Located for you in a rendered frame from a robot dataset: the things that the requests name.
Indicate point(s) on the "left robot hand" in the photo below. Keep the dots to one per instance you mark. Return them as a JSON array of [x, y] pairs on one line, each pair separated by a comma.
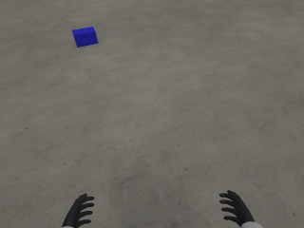
[[74, 213]]

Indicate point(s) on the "right robot hand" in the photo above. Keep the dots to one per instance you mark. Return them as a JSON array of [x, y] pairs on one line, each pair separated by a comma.
[[241, 211]]

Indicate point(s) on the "carton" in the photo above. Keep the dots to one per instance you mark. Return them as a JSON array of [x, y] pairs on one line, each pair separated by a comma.
[[85, 37]]

